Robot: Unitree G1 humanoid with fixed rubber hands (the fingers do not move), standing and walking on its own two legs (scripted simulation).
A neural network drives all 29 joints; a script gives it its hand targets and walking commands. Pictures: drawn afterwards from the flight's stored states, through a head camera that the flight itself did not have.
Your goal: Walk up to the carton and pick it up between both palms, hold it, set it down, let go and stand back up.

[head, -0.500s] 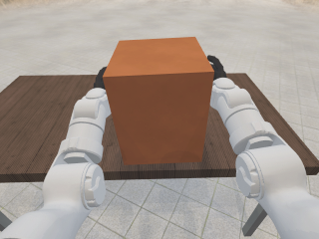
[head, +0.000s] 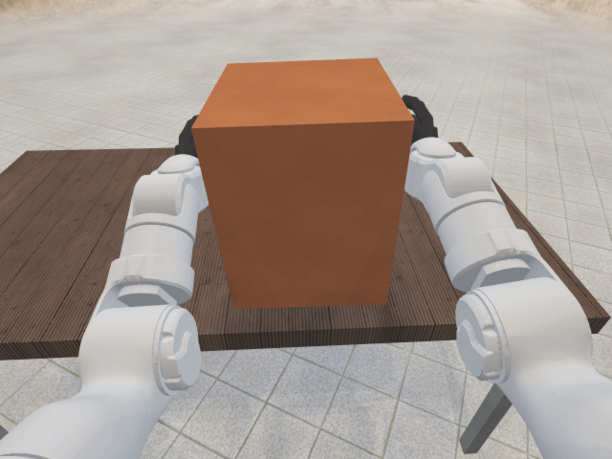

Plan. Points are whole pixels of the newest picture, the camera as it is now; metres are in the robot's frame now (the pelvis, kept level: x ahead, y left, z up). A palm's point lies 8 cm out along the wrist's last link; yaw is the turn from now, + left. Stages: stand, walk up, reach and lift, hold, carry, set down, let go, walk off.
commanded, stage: reach and lift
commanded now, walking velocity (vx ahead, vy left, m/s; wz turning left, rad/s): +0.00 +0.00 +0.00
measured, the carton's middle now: (305, 182) +0.41 +0.03 +0.21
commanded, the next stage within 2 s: hold in 0.42 s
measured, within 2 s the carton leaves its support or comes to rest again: neither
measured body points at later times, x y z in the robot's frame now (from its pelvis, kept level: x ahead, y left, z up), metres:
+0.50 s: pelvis +0.00 +0.00 +0.00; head -0.06 +0.00 +0.45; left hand +0.41 +0.18 +0.26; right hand +0.42 -0.12 +0.28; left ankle +0.04 +0.15 -0.74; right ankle +0.04 -0.11 -0.74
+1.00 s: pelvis +0.00 +0.00 +0.00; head -0.07 +0.00 +0.44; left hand +0.40 +0.18 +0.27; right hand +0.41 -0.11 +0.29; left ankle +0.04 +0.15 -0.74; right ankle +0.04 -0.11 -0.74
